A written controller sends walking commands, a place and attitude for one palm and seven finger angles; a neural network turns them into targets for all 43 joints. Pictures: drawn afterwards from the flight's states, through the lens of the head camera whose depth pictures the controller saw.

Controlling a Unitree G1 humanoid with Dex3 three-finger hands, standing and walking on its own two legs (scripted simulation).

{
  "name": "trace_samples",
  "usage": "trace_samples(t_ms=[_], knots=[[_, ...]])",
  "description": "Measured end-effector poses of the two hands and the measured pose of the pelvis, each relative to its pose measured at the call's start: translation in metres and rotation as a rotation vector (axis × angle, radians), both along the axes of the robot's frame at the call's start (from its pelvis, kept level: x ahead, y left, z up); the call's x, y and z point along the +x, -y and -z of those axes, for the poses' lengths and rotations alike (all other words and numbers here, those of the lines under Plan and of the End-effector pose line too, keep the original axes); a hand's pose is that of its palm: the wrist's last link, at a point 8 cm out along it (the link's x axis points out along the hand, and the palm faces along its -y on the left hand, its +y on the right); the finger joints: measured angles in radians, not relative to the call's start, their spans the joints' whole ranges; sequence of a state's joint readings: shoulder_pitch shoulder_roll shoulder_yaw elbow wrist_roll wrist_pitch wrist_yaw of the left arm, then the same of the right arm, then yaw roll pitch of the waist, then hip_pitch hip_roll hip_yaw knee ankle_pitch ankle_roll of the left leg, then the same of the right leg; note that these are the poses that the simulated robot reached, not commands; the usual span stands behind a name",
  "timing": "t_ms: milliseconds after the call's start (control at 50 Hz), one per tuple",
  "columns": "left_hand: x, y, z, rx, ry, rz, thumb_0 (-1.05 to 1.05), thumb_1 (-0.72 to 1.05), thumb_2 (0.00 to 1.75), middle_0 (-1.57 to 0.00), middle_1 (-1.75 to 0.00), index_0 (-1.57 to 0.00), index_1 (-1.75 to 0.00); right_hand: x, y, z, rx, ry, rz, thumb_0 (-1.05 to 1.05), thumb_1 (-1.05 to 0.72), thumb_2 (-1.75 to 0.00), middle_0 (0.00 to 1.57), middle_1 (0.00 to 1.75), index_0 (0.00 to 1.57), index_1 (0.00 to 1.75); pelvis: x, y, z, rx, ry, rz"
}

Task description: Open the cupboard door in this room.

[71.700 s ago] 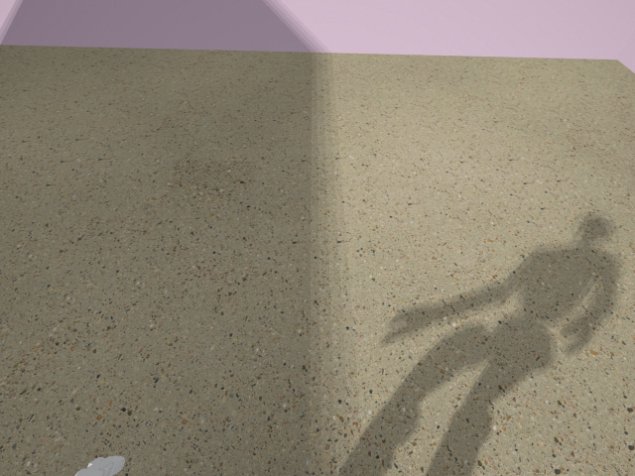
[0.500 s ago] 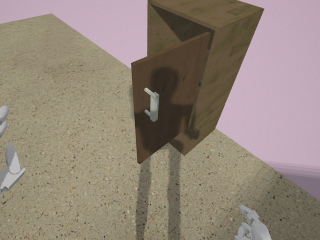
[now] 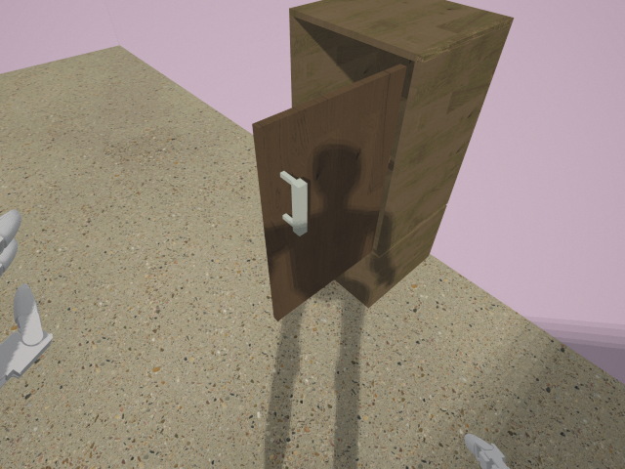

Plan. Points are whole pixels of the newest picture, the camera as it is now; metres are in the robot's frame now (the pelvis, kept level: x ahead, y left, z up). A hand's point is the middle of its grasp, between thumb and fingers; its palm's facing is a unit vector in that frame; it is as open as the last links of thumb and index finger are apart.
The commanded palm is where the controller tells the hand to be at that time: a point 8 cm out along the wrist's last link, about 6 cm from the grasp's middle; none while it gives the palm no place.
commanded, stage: stop stepping back and stand still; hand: left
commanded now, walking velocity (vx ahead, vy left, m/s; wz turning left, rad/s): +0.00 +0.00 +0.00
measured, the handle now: (292, 203) +0.59 +0.07 -0.01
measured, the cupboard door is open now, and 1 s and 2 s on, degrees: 89 89 89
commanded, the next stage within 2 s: let the arm hang, fingers relaxed in 0.12 s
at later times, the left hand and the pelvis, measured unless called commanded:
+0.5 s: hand out of the picture +0.06 +0.21 -0.16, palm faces -0.02 -0.97 -0.23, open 7.4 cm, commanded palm none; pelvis -0.02 +0.01 +0.00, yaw +2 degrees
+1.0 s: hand out of the picture -0.02 +0.24 -0.17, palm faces +0.05 -0.96 -0.28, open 7.4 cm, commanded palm none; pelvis -0.02 +0.03 +0.01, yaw +2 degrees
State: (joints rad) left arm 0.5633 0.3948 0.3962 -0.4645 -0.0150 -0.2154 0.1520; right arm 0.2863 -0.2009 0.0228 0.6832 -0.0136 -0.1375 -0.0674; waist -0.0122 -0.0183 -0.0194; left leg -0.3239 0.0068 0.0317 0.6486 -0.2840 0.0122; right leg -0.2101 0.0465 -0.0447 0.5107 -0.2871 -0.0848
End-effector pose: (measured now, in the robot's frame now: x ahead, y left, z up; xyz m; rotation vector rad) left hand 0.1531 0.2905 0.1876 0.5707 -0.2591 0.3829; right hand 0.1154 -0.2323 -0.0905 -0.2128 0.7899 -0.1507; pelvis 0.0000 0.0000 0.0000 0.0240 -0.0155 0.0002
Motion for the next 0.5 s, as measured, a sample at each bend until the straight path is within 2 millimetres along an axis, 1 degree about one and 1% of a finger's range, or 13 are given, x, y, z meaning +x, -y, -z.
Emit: trace_samples(t_ms=[40, 100, 160, 220, 240, 260, 300, 320, 360, 400, 440, 460, 500], knots=[[0.002, -0.006, 0.001, 0.003, 0.003, -0.016, 0.01, 0.88, 0.90, -0.21, -0.30, -0.22, -0.30, 0.006, 0.006, 0.001, -0.022, 0.017, 0.002, 0.01, -0.90, -0.90, 0.20, 0.30, 0.21, 0.30, 0.002, -0.003, 0.003, -0.023, 0.000, -0.006], [0.005, -0.014, 0.006, -0.011, -0.020, -0.042, 0.01, 0.88, 0.90, -0.21, -0.30, -0.22, -0.30, 0.016, 0.010, -0.002, -0.034, 0.025, 0.015, 0.01, -0.90, -0.90, 0.20, 0.30, 0.21, 0.30, 0.002, -0.005, 0.002, -0.019, 0.006, -0.002], [0.008, -0.016, 0.011, -0.022, -0.059, -0.045, 0.01, 0.88, 0.90, -0.21, -0.30, -0.22, -0.30, 0.028, 0.010, -0.011, -0.037, 0.062, 0.013, 0.01, -0.90, -0.90, 0.20, 0.30, 0.21, 0.30, 0.001, -0.007, 0.000, -0.017, 0.005, 0.007], [0.009, -0.014, 0.013, -0.029, -0.079, -0.024, 0.01, 0.88, 0.90, -0.21, -0.30, -0.21, -0.30, 0.037, 0.005, -0.019, -0.036, 0.103, 0.004, 0.01, -0.90, -0.90, 0.20, 0.30, 0.20, 0.30, 0.000, -0.009, -0.002, -0.017, 0.002, 0.009], [0.012, -0.014, 0.020, -0.020, -0.103, -0.006, 0.01, 0.89, 0.90, -0.21, -0.30, -0.21, -0.30, 0.040, 0.004, -0.018, -0.028, 0.112, -0.017, 0.01, -0.90, -0.90, 0.20, 0.30, 0.20, 0.30, -0.002, -0.010, -0.001, -0.019, -0.006, 0.000], [0.016, -0.017, 0.036, -0.030, -0.169, 0.006, 0.01, 0.89, 0.90, -0.20, -0.30, -0.21, -0.30, 0.043, 0.004, -0.014, -0.018, 0.101, -0.042, 0.01, -0.90, -0.90, 0.20, 0.30, 0.20, 0.30, -0.004, -0.012, 0.000, -0.019, -0.014, -0.010], [0.024, -0.023, 0.087, -0.102, -0.377, -0.008, 0.00, 0.89, 0.90, -0.20, -0.30, -0.21, -0.30, 0.046, 0.005, -0.001, -0.009, 0.047, -0.075, 0.01, -0.90, -0.90, 0.20, 0.30, 0.20, 0.30, -0.009, -0.016, 0.004, -0.017, -0.024, -0.025], [0.023, -0.025, 0.117, -0.150, -0.497, -0.028, 0.00, 0.89, 0.90, -0.20, -0.30, -0.21, -0.30, 0.045, 0.006, 0.006, -0.006, 0.017, -0.082, 0.01, -0.90, -0.90, 0.20, 0.30, 0.21, 0.30, -0.011, -0.017, 0.005, -0.015, -0.025, -0.030], [0.010, -0.021, 0.177, -0.247, -0.733, -0.069, 0.00, 0.90, 0.90, -0.20, -0.30, -0.20, -0.30, 0.038, 0.007, 0.015, -0.002, -0.039, -0.082, 0.01, -0.90, -0.90, 0.20, 0.30, 0.21, 0.30, -0.015, -0.018, 0.007, -0.013, -0.021, -0.035], [-0.016, -0.010, 0.230, -0.337, -0.945, -0.097, 0.00, 0.90, 0.90, -0.20, -0.30, -0.20, -0.30, 0.025, 0.008, 0.021, -0.003, -0.097, -0.073, 0.00, -0.90, -0.90, 0.20, 0.30, 0.21, 0.30, -0.018, -0.017, 0.007, -0.012, -0.011, -0.037], [-0.048, 0.007, 0.272, -0.420, -1.126, -0.114, 0.01, 0.90, 0.90, -0.20, -0.30, -0.20, -0.30, 0.007, 0.009, 0.025, -0.011, -0.167, -0.058, 0.00, -0.90, -0.90, 0.20, 0.30, 0.21, 0.30, -0.020, -0.016, 0.006, -0.013, 0.001, -0.039], [-0.066, 0.016, 0.288, -0.460, -1.206, -0.120, 0.01, 0.90, 0.90, -0.20, -0.29, -0.20, -0.30, -0.004, 0.010, 0.027, -0.016, -0.207, -0.049, 0.00, -0.90, -0.90, 0.20, 0.30, 0.21, 0.30, -0.021, -0.015, 0.006, -0.014, 0.006, -0.038], [-0.101, 0.035, 0.313, -0.534, -1.345, -0.133, 0.01, 0.90, 0.90, -0.20, -0.29, -0.20, -0.30, -0.029, 0.011, 0.030, -0.028, -0.295, -0.030, 0.00, -0.90, -0.90, 0.20, 0.30, 0.21, 0.30, -0.023, -0.015, 0.003, -0.017, 0.014, -0.037]])
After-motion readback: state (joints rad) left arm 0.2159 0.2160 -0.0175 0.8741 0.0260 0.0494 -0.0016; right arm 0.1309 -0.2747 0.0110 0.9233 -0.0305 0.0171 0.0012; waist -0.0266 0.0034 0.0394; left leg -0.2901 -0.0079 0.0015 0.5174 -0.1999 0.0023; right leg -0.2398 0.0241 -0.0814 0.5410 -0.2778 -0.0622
